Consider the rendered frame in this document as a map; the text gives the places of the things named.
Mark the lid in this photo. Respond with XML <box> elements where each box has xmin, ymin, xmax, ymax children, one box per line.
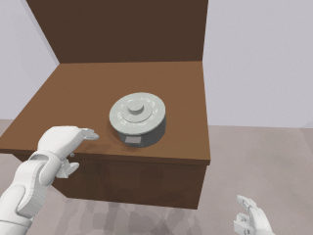
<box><xmin>109</xmin><ymin>92</ymin><xmax>165</xmax><ymax>135</ymax></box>

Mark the knob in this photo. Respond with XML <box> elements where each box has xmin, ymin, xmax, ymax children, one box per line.
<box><xmin>128</xmin><ymin>100</ymin><xmax>145</xmax><ymax>115</ymax></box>

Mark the left robot forearm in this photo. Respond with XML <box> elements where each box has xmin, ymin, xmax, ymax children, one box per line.
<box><xmin>0</xmin><ymin>150</ymin><xmax>63</xmax><ymax>235</ymax></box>

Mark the left robot hand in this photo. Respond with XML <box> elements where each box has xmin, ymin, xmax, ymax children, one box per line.
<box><xmin>37</xmin><ymin>125</ymin><xmax>99</xmax><ymax>178</ymax></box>

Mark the right robot hand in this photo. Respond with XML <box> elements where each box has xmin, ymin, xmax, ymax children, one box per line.
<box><xmin>233</xmin><ymin>195</ymin><xmax>273</xmax><ymax>235</ymax></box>

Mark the pot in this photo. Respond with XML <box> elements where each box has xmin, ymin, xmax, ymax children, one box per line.
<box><xmin>117</xmin><ymin>115</ymin><xmax>166</xmax><ymax>148</ymax></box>

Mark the table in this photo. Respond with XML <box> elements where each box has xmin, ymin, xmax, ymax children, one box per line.
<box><xmin>0</xmin><ymin>0</ymin><xmax>211</xmax><ymax>210</ymax></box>

